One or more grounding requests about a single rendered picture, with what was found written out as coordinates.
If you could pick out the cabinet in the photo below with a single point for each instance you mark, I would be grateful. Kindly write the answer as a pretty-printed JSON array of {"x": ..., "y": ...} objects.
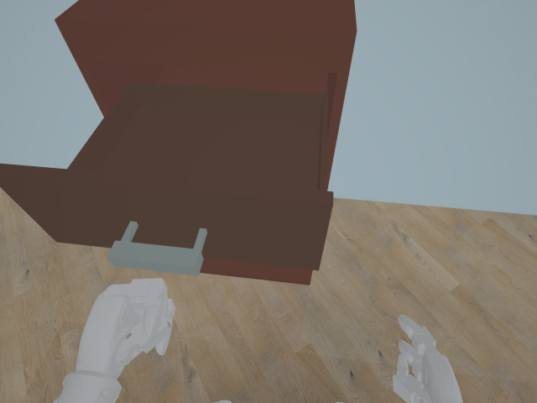
[{"x": 281, "y": 45}]

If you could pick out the robot left forearm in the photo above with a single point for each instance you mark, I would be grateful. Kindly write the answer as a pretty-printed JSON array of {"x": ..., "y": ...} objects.
[{"x": 84, "y": 386}]

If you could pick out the left robot hand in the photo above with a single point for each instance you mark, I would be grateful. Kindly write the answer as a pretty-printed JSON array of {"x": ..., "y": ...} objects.
[{"x": 141, "y": 308}]

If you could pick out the right robot hand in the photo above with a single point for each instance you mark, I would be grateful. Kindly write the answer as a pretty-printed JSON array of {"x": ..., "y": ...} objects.
[{"x": 429, "y": 366}]

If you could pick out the drawer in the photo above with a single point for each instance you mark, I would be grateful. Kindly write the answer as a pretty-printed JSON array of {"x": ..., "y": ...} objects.
[{"x": 249, "y": 165}]

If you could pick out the handle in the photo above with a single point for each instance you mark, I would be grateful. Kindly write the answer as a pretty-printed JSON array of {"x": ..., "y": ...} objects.
[{"x": 153, "y": 257}]

